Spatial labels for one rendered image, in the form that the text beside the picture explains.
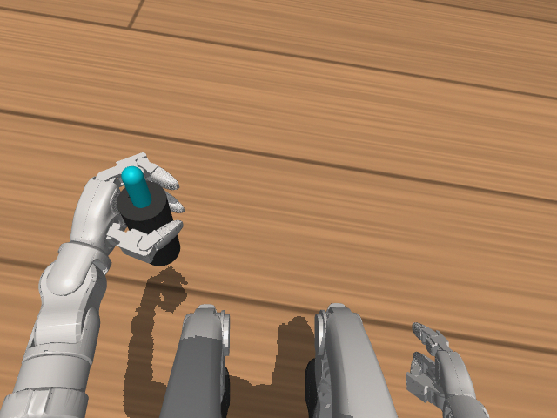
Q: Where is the left robot hand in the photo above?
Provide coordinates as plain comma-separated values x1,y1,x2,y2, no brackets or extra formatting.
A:
70,152,185,263

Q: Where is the right robot hand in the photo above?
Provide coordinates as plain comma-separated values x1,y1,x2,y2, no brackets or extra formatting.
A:
406,322,476,413

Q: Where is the right robot arm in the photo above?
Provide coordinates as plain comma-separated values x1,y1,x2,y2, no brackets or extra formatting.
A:
443,395,490,418

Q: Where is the bottle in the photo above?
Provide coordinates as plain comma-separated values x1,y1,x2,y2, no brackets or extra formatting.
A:
117,166,180,266

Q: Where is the left robot arm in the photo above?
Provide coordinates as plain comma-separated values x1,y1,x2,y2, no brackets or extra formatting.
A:
0,241,111,418

